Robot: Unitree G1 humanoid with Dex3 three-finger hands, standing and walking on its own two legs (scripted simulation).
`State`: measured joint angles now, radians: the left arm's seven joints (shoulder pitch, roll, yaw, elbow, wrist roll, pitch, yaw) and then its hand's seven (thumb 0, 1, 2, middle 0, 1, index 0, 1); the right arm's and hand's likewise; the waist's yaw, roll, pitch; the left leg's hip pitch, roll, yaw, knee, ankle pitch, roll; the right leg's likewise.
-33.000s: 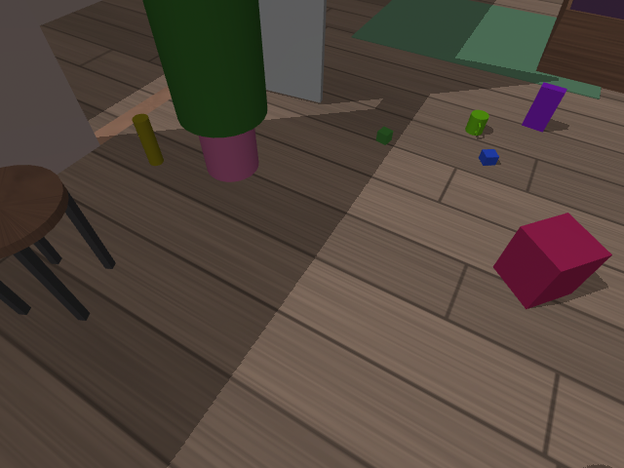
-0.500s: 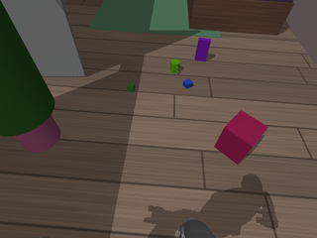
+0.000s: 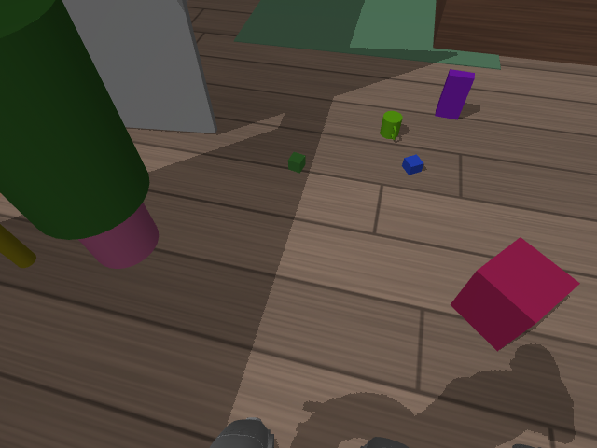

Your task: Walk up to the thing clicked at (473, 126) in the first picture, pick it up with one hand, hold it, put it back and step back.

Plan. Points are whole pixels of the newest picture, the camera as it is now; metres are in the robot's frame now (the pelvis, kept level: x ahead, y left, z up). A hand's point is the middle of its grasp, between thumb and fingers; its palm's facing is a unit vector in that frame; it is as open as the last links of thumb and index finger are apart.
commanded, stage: walk up
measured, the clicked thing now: (391, 127) +1.54 -0.37 -0.71
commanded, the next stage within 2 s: stand in 0.84 s
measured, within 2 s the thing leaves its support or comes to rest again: neither
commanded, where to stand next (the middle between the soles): +0.08 +0.02 m, yaw -2 degrees
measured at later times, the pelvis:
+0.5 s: pelvis +0.02 +0.01 +0.01, yaw +1 degrees
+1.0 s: pelvis +0.03 +0.02 +0.02, yaw +0 degrees
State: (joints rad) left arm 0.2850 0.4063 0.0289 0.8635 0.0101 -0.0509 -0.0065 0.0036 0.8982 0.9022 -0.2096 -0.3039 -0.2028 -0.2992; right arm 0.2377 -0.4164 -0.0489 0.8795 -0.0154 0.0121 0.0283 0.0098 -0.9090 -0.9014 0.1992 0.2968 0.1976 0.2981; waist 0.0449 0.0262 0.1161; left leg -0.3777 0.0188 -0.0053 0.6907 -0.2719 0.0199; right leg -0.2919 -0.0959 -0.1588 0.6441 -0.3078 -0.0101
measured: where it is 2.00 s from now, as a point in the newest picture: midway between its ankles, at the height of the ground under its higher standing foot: outside the picture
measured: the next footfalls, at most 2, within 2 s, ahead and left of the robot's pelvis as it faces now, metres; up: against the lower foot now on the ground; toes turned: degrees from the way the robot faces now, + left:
left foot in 0.02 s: +0.09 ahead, +0.13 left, +0.00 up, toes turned +1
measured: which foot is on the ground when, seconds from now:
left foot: up 0.00-0.00, down 0.02-1.00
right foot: down 0.00-1.00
